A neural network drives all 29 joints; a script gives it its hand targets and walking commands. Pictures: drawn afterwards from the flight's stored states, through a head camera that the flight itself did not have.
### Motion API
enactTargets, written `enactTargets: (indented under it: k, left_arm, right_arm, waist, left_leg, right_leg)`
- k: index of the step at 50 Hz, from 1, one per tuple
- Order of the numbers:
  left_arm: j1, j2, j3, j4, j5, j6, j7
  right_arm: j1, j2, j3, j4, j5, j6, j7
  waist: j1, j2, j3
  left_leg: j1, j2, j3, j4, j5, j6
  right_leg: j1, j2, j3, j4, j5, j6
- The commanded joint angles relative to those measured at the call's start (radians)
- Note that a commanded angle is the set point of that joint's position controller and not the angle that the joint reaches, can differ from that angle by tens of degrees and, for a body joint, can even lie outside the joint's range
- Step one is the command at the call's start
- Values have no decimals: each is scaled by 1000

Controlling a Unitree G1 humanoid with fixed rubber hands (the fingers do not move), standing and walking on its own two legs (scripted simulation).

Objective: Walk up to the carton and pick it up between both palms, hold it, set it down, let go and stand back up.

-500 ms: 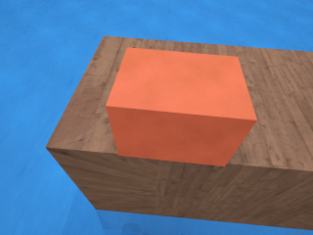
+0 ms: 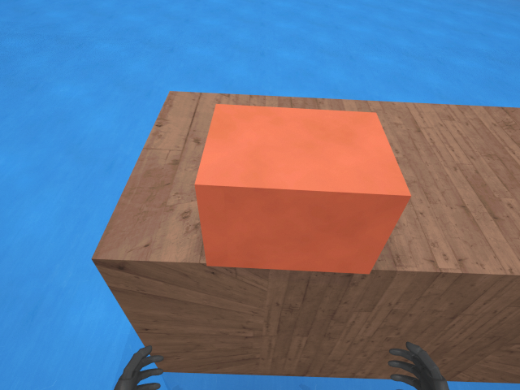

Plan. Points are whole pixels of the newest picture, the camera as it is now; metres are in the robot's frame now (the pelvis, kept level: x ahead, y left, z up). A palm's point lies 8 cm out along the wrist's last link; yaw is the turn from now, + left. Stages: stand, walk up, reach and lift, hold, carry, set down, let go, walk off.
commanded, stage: reach and lift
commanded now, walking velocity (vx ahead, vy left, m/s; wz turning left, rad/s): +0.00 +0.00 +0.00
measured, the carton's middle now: (292, 188) +0.48 -0.02 +0.05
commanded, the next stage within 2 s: none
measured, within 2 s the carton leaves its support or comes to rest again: neither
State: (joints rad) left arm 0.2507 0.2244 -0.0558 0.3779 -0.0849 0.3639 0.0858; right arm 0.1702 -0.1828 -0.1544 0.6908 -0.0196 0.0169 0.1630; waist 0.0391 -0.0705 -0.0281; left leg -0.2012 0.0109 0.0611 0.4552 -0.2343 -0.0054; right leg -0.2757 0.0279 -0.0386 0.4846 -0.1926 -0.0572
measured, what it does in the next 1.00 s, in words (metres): stands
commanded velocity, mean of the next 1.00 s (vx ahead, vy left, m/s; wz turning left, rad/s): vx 0.00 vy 0.00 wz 0.00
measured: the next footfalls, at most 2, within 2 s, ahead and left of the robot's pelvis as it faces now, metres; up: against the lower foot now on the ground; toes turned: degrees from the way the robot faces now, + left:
none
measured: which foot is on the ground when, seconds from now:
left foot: down 0.00-1.00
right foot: down 0.00-1.00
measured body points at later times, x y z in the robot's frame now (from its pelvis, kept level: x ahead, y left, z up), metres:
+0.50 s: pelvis +0.04 +0.02 +0.01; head +0.05 +0.03 +0.46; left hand +0.22 +0.25 -0.03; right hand +0.22 -0.26 -0.02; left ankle +0.01 +0.12 -0.74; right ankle +0.04 -0.08 -0.74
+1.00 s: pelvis +0.03 +0.01 +0.01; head +0.02 +0.02 +0.46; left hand +0.26 +0.24 +0.02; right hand +0.27 -0.27 +0.03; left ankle +0.01 +0.12 -0.74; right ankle +0.04 -0.08 -0.74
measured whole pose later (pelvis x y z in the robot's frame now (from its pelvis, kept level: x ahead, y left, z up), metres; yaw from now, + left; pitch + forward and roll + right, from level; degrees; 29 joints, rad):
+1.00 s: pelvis +0.03 +0.01 +0.01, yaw +0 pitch +1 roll +0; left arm 0.18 0.30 -0.07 0.19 -0.28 0.01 0.11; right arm 0.11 -0.44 -0.11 0.40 0.33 -0.06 0.20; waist 0.02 0.00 -0.04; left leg -0.13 0.01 0.05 0.33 -0.21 0.01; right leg -0.18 0.04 -0.01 0.31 -0.14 -0.04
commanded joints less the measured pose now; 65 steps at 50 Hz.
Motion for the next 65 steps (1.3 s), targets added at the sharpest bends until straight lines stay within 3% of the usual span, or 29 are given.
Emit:
enactTargets:
  k: [1, 9, 18, 24, 36, 55, 65]
  left_arm:
    - [-168, 101, 23, -232, -17, -63, 28]
    - [-65, 97, 12, -295, -50, -99, 38]
    - [19, 113, 39, -362, -72, -224, 15]
    - [40, 124, 46, -389, -89, -306, 4]
    - [-29, 146, 41, -433, -148, -402, 15]
    - [-406, 223, 68, -322, -212, -378, 22]
    - [-541, 253, 121, -321, -211, -284, -3]
  right_arm:
    - [-154, -169, -49, -210, 20, -39, 17]
    - [-56, -242, -67, -300, 85, -30, 37]
    - [55, -326, -49, -418, 200, -85, 27]
    - [79, -368, -36, -447, 270, -125, 28]
    - [-4, -446, -48, -486, 342, -165, 33]
    - [-398, -487, -35, -404, 368, -94, 24]
    - [-566, -532, -7, -369, 402, -40, 0]
  waist:
    - [-4, 59, -47]
    - [-12, 39, -48]
    - [-11, 32, -111]
    - [-4, 58, -115]
    - [-5, 53, -126]
    - [-32, 19, -158]
    - [-37, 23, -252]
  left_leg:
    - [-223, 24, -3, -155, -152, 27]
    - [-139, 26, -29, -170, -56, 1]
    - [-14, 5, -38, -130, 259, -30]
    - [23, 4, -41, -131, 348, -48]
    - [18, 8, -44, -150, 302, -53]
    - [-18, 18, -60, -208, 42, -2]
    - [25, 12, -74, -208, 166, 4]
  right_leg:
    - [178, -44, 106, -90, -128, 49]
    - [169, -29, 101, -125, -17, 37]
    - [226, -7, 107, -140, 288, 36]
    - [248, 3, 112, -154, 352, 26]
    - [264, 6, 108, -170, 320, 20]
    - [250, -48, 126, -212, 141, 40]
    - [323, -36, 127, -209, 338, 50]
